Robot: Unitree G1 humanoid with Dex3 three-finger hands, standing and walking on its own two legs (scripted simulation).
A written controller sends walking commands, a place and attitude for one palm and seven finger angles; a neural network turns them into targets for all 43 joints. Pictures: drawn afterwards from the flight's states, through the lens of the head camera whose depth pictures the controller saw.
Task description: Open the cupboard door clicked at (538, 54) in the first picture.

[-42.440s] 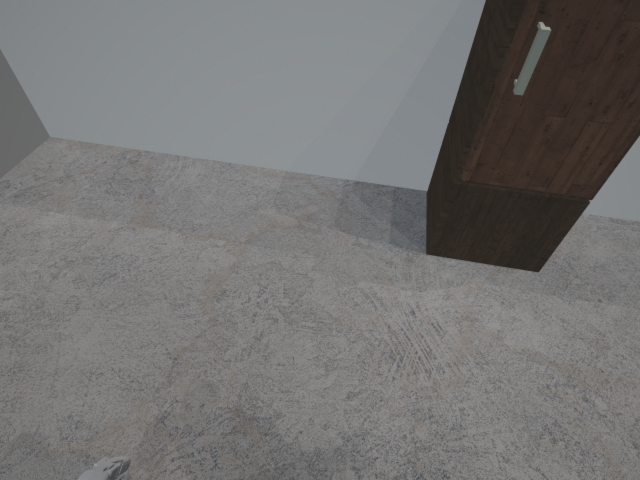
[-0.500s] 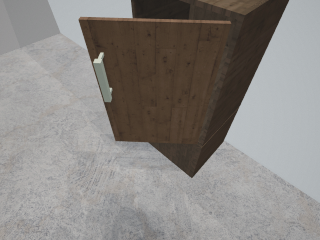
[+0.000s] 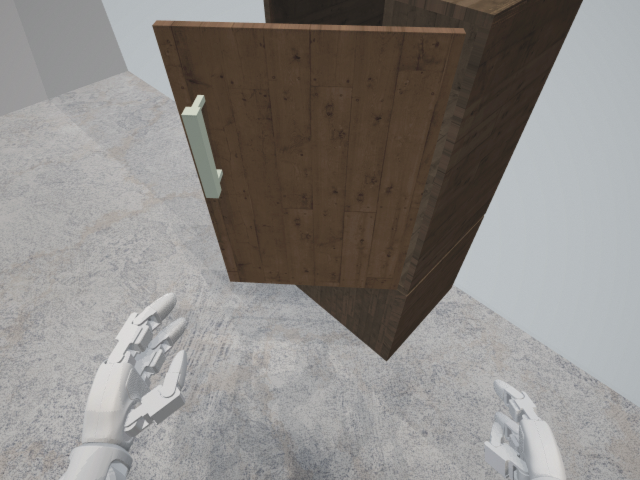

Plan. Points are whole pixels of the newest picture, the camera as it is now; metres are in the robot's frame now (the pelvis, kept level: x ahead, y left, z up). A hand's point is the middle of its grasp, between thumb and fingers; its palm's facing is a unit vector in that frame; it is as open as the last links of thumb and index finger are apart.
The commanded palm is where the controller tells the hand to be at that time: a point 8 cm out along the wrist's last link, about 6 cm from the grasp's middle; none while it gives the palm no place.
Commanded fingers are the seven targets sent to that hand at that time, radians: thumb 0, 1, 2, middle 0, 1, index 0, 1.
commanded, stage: raise the hand with hooked fingers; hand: left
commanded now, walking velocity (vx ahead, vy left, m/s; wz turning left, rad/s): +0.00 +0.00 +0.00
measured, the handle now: (206, 148) +0.58 +0.21 +0.10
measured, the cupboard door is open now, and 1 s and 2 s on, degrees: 41 41 41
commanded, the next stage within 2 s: move the hooked fingers beside the handle in 1.80 s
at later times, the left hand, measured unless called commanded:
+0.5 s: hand (128, 402) +0.20 +0.22 +0.03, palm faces -0.04 -1.00 -0.01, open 10.9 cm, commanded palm +0.17 +0.29 +0.04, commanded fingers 0.00 -0.06 0.49 -0.27 -0.92 -0.27 -0.92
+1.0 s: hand (45, 353) +0.23 +0.30 +0.09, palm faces +0.03 -1.00 -0.05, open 13.6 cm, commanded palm +0.20 +0.35 +0.09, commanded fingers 0.00 -0.50 0.30 -0.30 -1.20 -0.30 -1.20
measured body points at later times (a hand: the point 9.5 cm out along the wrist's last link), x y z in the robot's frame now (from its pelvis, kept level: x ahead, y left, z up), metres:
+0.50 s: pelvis -0.05 +0.02 -0.02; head -0.01 +0.02 +0.43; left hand +0.20 +0.28 +0.04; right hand +0.09 -0.20 -0.11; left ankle +0.01 +0.13 -0.71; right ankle -0.04 -0.08 -0.71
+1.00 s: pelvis -0.03 +0.04 +0.00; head -0.01 +0.05 +0.45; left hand +0.22 +0.35 +0.10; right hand +0.17 -0.19 -0.05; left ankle +0.01 +0.13 -0.71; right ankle -0.04 -0.08 -0.71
